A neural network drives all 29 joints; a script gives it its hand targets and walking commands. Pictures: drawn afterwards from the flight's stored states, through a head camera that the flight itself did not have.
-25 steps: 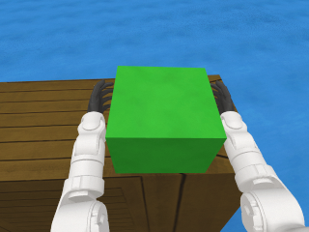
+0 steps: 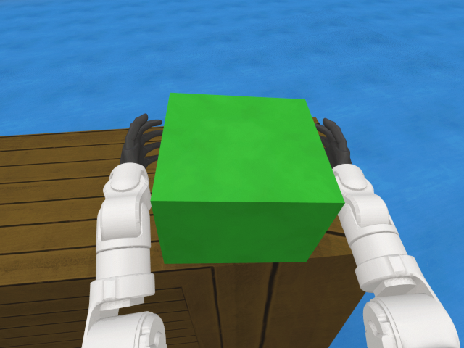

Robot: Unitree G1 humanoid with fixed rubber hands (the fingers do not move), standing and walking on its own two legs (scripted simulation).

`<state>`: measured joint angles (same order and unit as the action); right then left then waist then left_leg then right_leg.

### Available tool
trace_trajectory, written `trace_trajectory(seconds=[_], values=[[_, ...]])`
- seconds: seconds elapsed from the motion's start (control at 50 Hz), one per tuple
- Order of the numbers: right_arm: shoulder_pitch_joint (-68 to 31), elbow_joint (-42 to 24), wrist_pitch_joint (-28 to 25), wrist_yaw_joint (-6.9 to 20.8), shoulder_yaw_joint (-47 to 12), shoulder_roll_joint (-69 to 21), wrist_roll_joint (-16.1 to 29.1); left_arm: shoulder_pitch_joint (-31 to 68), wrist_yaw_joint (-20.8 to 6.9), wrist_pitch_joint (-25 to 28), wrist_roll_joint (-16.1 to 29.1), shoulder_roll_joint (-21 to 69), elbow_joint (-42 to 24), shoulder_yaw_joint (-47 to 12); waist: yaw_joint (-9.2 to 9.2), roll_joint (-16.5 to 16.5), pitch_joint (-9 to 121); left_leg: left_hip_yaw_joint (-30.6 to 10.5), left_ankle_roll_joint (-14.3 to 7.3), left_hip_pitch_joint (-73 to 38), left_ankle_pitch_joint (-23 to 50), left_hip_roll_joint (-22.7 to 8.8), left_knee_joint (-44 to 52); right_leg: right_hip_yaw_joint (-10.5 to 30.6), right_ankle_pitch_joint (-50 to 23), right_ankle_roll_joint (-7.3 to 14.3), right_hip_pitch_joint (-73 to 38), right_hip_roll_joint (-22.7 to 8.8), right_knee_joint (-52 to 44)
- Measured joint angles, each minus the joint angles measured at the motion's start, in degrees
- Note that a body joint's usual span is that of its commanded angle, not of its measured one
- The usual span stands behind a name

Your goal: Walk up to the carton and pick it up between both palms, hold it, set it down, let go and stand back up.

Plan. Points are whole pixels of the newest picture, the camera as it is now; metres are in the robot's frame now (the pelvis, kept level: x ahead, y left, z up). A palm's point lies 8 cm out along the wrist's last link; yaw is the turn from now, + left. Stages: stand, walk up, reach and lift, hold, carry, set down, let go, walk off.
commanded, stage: reach and lift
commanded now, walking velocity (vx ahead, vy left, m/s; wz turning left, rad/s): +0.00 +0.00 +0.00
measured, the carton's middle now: (238, 177) +0.37 -0.01 +0.14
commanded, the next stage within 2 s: hold in 0.76 s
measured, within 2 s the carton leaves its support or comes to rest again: neither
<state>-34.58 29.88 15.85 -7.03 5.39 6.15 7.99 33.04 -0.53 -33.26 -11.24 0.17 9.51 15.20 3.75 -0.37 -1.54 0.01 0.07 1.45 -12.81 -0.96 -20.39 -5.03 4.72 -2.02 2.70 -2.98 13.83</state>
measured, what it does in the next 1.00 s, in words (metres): stands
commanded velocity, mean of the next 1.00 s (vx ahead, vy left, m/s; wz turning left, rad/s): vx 0.00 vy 0.00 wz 0.00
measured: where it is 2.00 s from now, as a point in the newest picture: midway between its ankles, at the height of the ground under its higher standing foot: outside the picture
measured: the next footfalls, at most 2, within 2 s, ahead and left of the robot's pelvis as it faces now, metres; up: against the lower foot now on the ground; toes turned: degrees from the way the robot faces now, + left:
none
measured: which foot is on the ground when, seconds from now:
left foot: down 0.00-1.00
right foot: down 0.00-1.00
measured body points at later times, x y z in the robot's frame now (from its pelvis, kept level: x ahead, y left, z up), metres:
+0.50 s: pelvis -0.01 -0.01 +0.00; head -0.04 +0.00 +0.45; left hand +0.38 +0.15 +0.20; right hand +0.38 -0.19 +0.18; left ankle -0.01 +0.11 -0.75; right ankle +0.04 -0.15 -0.75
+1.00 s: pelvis +0.00 -0.01 +0.00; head -0.05 +0.00 +0.45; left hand +0.37 +0.16 +0.22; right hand +0.38 -0.18 +0.19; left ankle -0.01 +0.11 -0.75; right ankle +0.04 -0.15 -0.75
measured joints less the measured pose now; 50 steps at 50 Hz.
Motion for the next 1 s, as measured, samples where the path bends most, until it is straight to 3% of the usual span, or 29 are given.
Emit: trace_trajectory(seconds=[0.48, 1.0], values=[[-4.80, 2.61, 3.91, 0.08, 1.72, -0.01, 0.42, 4.24, -0.02, -3.30, 0.18, -1.09, 2.94, 1.48, 0.03, -0.30, 1.53, -0.55, 0.51, 1.63, 1.18, -0.22, 0.40, -0.45, -0.37, 0.62, 1.91, 0.21, 0.65], [-5.44, -0.85, 7.52, -0.83, 0.22, 0.29, 1.59, 3.24, -1.47, -6.94, -0.90, -0.95, -2.06, 2.38, 0.02, 0.45, 1.57, -1.23, 0.68, -0.13, 0.62, -0.41, 0.17, -1.10, -0.05, 0.62, -0.52, 0.43, -0.02]])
